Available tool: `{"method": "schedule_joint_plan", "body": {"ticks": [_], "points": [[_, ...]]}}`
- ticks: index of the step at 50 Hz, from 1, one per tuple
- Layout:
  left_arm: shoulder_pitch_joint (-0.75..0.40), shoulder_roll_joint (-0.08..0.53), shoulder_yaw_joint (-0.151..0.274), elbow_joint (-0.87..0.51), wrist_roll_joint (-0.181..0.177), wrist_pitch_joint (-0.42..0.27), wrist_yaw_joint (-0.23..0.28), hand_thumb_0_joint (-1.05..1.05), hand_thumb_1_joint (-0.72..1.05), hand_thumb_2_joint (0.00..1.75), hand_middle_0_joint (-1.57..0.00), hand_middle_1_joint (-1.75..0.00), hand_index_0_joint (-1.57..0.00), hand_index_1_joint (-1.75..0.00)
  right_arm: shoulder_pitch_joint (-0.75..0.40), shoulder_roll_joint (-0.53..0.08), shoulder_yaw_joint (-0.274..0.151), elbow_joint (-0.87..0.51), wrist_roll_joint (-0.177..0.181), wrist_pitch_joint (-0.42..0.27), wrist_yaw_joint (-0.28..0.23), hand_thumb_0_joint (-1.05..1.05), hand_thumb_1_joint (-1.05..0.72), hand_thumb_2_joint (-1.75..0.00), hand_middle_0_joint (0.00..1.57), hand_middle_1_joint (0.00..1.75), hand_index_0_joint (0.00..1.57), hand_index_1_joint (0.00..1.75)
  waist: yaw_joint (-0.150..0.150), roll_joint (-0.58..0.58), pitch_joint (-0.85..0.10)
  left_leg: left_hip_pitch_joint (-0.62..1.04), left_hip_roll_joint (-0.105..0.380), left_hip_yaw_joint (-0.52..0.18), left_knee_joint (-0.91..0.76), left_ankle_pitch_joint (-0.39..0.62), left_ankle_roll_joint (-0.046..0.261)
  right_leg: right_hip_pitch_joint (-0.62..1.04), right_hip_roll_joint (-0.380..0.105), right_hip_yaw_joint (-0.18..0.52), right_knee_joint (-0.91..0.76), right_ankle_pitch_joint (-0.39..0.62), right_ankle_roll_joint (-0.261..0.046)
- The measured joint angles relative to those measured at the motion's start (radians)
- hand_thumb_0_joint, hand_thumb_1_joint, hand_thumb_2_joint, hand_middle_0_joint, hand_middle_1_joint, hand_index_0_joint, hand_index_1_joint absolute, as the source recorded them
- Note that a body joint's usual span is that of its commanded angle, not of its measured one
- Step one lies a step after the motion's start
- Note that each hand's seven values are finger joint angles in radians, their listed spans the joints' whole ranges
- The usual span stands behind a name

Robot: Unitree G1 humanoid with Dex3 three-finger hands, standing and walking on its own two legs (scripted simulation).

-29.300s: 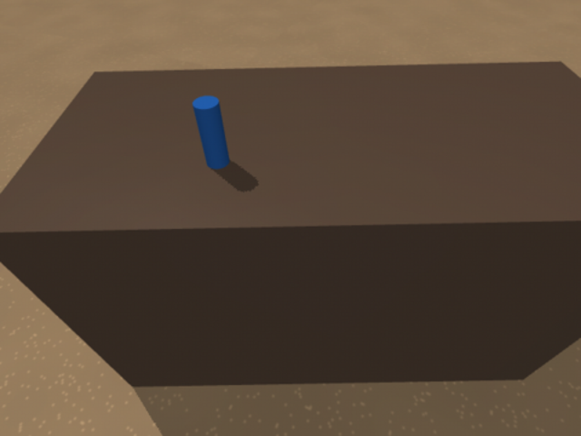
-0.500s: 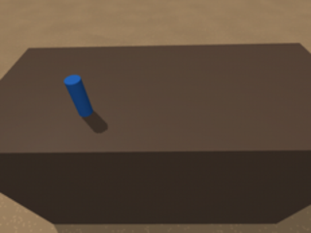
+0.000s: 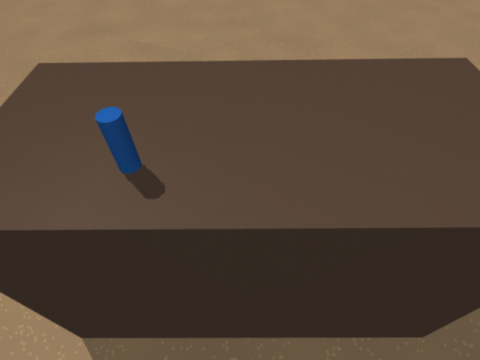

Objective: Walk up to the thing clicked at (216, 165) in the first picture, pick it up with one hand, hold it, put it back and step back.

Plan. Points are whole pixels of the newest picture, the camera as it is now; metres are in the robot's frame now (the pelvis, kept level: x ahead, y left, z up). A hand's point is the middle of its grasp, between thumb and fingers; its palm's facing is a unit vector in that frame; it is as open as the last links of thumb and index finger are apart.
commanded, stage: step back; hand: left
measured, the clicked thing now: (120, 142) +0.50 +0.25 +0.08
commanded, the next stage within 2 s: none
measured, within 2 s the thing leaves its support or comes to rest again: neither
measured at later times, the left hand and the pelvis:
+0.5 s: hand out of the picture +0.04 +0.31 -0.18, palm faces +0.00 -0.93 -0.37, open 7.4 cm; pelvis -0.10 +0.04 -0.02, yaw +2 degrees
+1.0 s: hand out of the picture -0.10 +0.29 -0.15, palm faces -0.02 -0.91 -0.42, open 7.4 cm; pelvis -0.22 +0.03 -0.02, yaw -1 degrees
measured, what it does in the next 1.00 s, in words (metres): walks backwards: left foot, then right foot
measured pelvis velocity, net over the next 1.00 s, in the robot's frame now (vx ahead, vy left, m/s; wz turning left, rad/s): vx -0.22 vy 0.03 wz -0.02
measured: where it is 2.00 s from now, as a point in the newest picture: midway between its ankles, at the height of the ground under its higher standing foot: outside the picture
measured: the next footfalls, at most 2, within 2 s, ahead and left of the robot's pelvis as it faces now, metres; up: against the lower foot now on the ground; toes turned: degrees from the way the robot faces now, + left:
left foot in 0.38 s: -0.06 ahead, +0.16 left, +0.00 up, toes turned +0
right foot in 0.78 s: -0.15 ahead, -0.09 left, +0.00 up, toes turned +0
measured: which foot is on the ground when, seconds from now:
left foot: down 0.00-0.18, up 0.20-0.36, down 0.38-0.80, up 0.82-1.00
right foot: down 0.00-0.40, up 0.42-0.76, down 0.78-1.00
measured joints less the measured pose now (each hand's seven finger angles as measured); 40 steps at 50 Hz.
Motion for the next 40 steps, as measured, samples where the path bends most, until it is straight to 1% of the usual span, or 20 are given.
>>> {"method": "schedule_joint_plan", "body": {"ticks": [7,10,12,14,16,17,18,19,20,21,23,25,26,28,31,34,36,38,39,40], "points": [[-0.044,0.034,0.03,-0.09,-0.002,0.03,0.005,0.0,0.9,0.9,-0.21,-0.3,-0.21,-0.3,-0.039,-0.032,-0.033,-0.086,0.011,0.031,0.001,0.0,-0.9,-0.9,0.2,0.3,0.2,0.29,0.0,0.001,0.079,-0.128,-0.001,-0.009,0.186,-0.053,0.013,-0.129,-0.001,-0.008,0.195,-0.062,-0.012],[-0.054,0.037,0.033,-0.123,0.005,0.037,0.001,0.0,0.9,0.9,-0.21,-0.3,-0.2,-0.3,-0.044,-0.053,-0.045,-0.119,0.01,0.046,0.0,0.0,-0.9,-0.9,0.2,0.3,0.2,0.29,-0.004,0.01,0.1,-0.198,-0.014,-0.026,0.318,-0.086,0.043,-0.171,-0.006,-0.016,0.266,-0.082,-0.014],[-0.056,0.036,0.034,-0.143,0.019,0.04,0.001,0.0,0.9,0.9,-0.21,-0.3,-0.2,-0.3,-0.039,-0.06,-0.053,-0.139,0.004,0.057,0.001,0.0,-0.9,-0.9,0.2,0.3,0.2,0.29,0.0,0.001,0.11,-0.248,-0.054,-0.052,0.497,-0.226,0.052,-0.193,-0.022,-0.007,0.295,-0.085,-0.014],[-0.058,0.035,0.034,-0.16,0.029,0.044,0.002,0.01,0.9,0.9,-0.21,-0.3,-0.21,-0.3,-0.022,-0.063,-0.059,-0.161,0.007,0.059,0.004,0.0,-0.9,-0.9,0.2,0.3,0.2,0.29,-0.002,-0.008,0.112,-0.269,-0.077,-0.068,0.617,-0.293,0.056,-0.214,-0.038,-0.002,0.305,-0.077,-0.008],[-0.065,0.037,0.034,-0.177,0.038,0.048,0.006,0.01,0.9,0.9,-0.21,-0.3,-0.21,-0.3,0.005,-0.06,-0.061,-0.177,0.007,0.055,0.005,0.0,-0.9,-0.9,0.2,0.3,0.2,0.29,-0.007,-0.02,0.108,-0.248,-0.07,-0.064,0.606,-0.311,0.053,-0.238,-0.053,-0.002,0.311,-0.068,0.006],[-0.069,0.04,0.034,-0.187,0.04,0.05,0.007,0.01,0.9,0.9,-0.21,-0.3,-0.21,-0.3,0.02,-0.058,-0.06,-0.182,0.003,0.05,0.006,0.0,-0.9,-0.9,0.2,0.3,0.2,0.29,-0.011,-0.027,0.106,-0.224,-0.06,-0.058,0.55,-0.303,0.051,-0.252,-0.061,-0.003,0.319,-0.066,0.015],[-0.073,0.043,0.034,-0.199,0.038,0.051,0.008,0.01,0.9,0.9,-0.21,-0.3,-0.21,-0.3,0.037,-0.057,-0.06,-0.183,-0.002,0.044,0.007,0.0,-0.9,-0.9,0.2,0.3,0.2,0.29,-0.014,-0.032,0.103,-0.19,-0.048,-0.052,0.465,-0.269,0.049,-0.269,-0.069,-0.005,0.334,-0.067,0.023],[-0.075,0.045,0.032,-0.213,0.034,0.053,0.007,0.01,0.9,0.9,-0.21,-0.3,-0.21,-0.3,0.054,-0.059,-0.06,-0.184,-0.009,0.038,0.007,0.0,-0.9,-0.9,0.2,0.3,0.2,0.29,-0.018,-0.033,0.1,-0.153,-0.036,-0.047,0.364,-0.196,0.042,-0.289,-0.075,-0.008,0.358,-0.074,0.03],[-0.083,0.051,0.033,-0.225,0.028,0.055,0.007,0.01,0.9,0.9,-0.21,-0.3,-0.21,-0.3,0.062,-0.053,-0.064,-0.179,-0.021,0.034,0.003,0.0,-0.9,-0.9,0.2,0.3,0.2,0.29,-0.018,-0.048,0.109,-0.144,-0.044,-0.04,0.336,-0.19,0.024,-0.312,-0.085,0.006,0.393,-0.08,0.022],[-0.091,0.056,0.038,-0.232,0.023,0.058,0.01,0.01,0.9,0.9,-0.21,-0.3,-0.21,-0.3,0.065,-0.041,-0.063,-0.174,-0.03,0.033,0.003,0.0,-0.9,-0.9,0.2,0.3,0.2,0.29,-0.009,-0.064,0.126,-0.147,-0.051,-0.028,0.347,-0.195,0.021,-0.331,-0.069,0.051,0.443,-0.154,0.009],[-0.09,0.058,0.045,-0.23,0.023,0.067,0.021,0.01,0.9,0.9,-0.21,-0.3,-0.21,-0.3,0.073,-0.023,-0.052,-0.17,-0.032,0.033,0.007,0.0,-0.9,-0.9,0.2,0.3,0.2,0.29,-0.015,-0.06,0.141,-0.157,-0.037,-0.033,0.355,-0.189,0.026,-0.366,0.021,0.131,0.597,-0.312,-0.003],[-0.078,0.065,0.049,-0.22,0.015,0.073,0.025,0.01,0.9,0.9,-0.21,-0.3,-0.2,-0.3,0.083,-0.001,-0.041,-0.168,-0.034,0.033,0.002,0.0,-0.9,-0.9,0.2,0.3,0.2,0.29,-0.019,-0.065,0.136,-0.153,-0.026,-0.033,0.315,-0.157,0.027,-0.391,0.089,0.175,0.739,-0.335,-0.012],[-0.069,0.066,0.05,-0.218,0.011,0.073,0.025,0.01,0.9,0.9,-0.21,-0.3,-0.2,-0.3,0.086,0.006,-0.037,-0.17,-0.034,0.034,-0.003,0.0,-0.9,-0.9,0.2,0.3,0.2,0.29,-0.018,-0.065,0.132,-0.152,-0.021,-0.029,0.295,-0.141,0.029,-0.398,0.107,0.18,0.789,-0.325,-0.012],[-0.045,0.063,0.05,-0.219,0.01,0.071,0.021,0.01,0.91,0.9,-0.21,-0.3,-0.2,-0.3,0.086,0.011,-0.034,-0.18,-0.032,0.035,-0.011,0.0,-0.9,-0.9,0.2,0.3,0.2,0.3,-0.014,-0.058,0.129,-0.152,-0.01,-0.019,0.266,-0.116,0.033,-0.392,0.12,0.17,0.84,-0.312,-0.002],[-0.011,0.057,0.052,-0.222,0.014,0.071,0.015,0.01,0.91,0.9,-0.21,-0.3,-0.2,-0.3,0.075,0.01,-0.035,-0.207,-0.028,0.029,-0.021,0.0,-0.9,-0.9,0.2,0.3,0.2,0.3,-0.011,-0.044,0.134,-0.161,0.004,-0.004,0.251,-0.092,0.034,-0.343,0.111,0.153,0.801,-0.314,0.018],[0.011,0.054,0.055,-0.225,0.015,0.07,0.01,0.01,0.9,0.9,-0.21,-0.3,-0.2,-0.3,0.057,0.002,-0.034,-0.236,-0.026,0.024,-0.025,0.0,-0.9,-0.9,0.2,0.3,0.2,0.3,-0.007,-0.033,0.138,-0.184,0.016,0.013,0.263,-0.079,0.03,-0.279,0.081,0.131,0.67,-0.308,0.023],[0.021,0.052,0.057,-0.225,0.017,0.065,0.006,0.01,0.9,0.9,-0.21,-0.3,-0.2,-0.3,0.043,-0.008,-0.032,-0.251,-0.025,0.026,-0.023,0.0,-0.9,-0.9,0.2,0.3,0.2,0.3,-0.003,-0.026,0.135,-0.208,0.024,0.025,0.285,-0.077,0.023,-0.23,0.054,0.104,0.544,-0.286,0.017],[0.032,0.049,0.06,-0.222,0.02,0.056,0.002,0.01,0.9,0.9,-0.21,-0.3,-0.2,-0.3,0.031,-0.02,-0.032,-0.261,-0.021,0.034,-0.019,0.0,-0.9,-0.9,0.2,0.3,0.2,0.3,0.004,-0.015,0.125,-0.238,0.033,0.033,0.325,-0.083,0.012,-0.163,0.033,0.072,0.374,-0.202,0.002],[0.035,0.042,0.062,-0.217,0.025,0.049,0.001,0.01,0.9,0.9,-0.21,-0.3,-0.2,-0.3,0.022,-0.029,-0.033,-0.261,-0.017,0.038,-0.018,0.0,-0.9,-0.9,0.2,0.3,0.2,0.3,0.006,0.002,0.123,-0.255,0.044,0.031,0.351,-0.089,0.004,-0.138,0.037,0.06,0.312,-0.162,-0.003],[0.036,0.027,0.062,-0.212,0.031,0.045,0.001,0.01,0.9,0.9,-0.21,-0.3,-0.2,-0.3,0.012,-0.04,-0.035,-0.257,-0.013,0.044,-0.018,0.0,-0.9,-0.9,0.2,0.3,0.2,0.3,-0.003,0.034,0.127,-0.268,0.056,0.006,0.374,-0.09,0.01,-0.134,0.053,0.042,0.306,-0.154,-0.007]]}}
